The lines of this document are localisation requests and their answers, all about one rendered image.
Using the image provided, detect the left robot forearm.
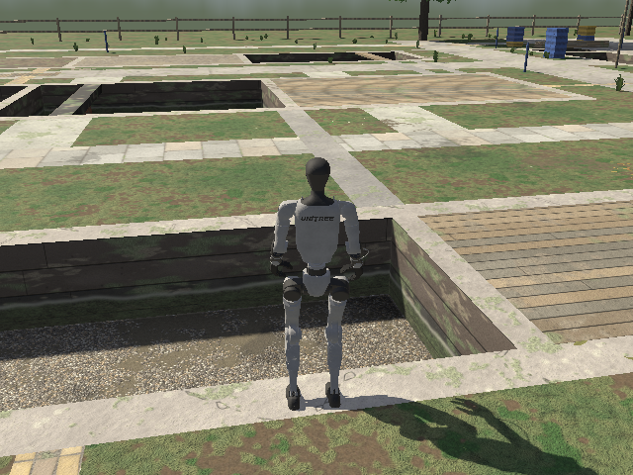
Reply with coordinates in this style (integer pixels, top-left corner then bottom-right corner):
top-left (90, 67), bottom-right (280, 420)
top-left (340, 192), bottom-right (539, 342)
top-left (270, 239), bottom-right (284, 266)

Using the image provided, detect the robot left hand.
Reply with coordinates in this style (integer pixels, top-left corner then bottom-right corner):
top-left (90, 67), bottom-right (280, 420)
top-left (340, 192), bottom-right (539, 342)
top-left (269, 260), bottom-right (293, 277)

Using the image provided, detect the left robot upper arm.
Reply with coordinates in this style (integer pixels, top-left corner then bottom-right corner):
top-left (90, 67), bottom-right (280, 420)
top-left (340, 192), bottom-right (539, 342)
top-left (273, 200), bottom-right (297, 253)

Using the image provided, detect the left robot foot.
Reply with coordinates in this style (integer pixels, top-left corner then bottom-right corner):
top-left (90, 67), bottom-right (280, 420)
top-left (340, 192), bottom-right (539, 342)
top-left (286, 384), bottom-right (301, 411)

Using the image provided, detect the right robot forearm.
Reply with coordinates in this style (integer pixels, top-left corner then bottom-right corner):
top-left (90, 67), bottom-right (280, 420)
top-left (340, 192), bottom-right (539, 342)
top-left (349, 239), bottom-right (363, 268)

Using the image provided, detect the humanoid robot torso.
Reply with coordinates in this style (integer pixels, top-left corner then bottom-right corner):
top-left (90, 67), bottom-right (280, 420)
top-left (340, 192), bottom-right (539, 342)
top-left (294, 196), bottom-right (340, 297)

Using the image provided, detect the robot right hand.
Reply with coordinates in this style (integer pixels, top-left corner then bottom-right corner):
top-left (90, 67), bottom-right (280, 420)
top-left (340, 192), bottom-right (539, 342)
top-left (340, 263), bottom-right (363, 281)

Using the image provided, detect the right robot upper arm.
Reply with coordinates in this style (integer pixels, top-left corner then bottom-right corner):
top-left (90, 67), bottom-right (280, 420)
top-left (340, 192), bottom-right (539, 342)
top-left (338, 200), bottom-right (361, 254)

